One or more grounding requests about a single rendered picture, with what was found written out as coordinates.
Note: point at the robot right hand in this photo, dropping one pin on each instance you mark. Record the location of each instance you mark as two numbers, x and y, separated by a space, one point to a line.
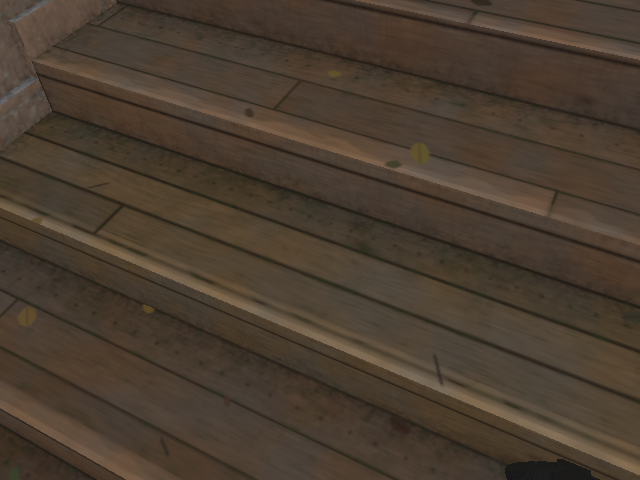
543 470

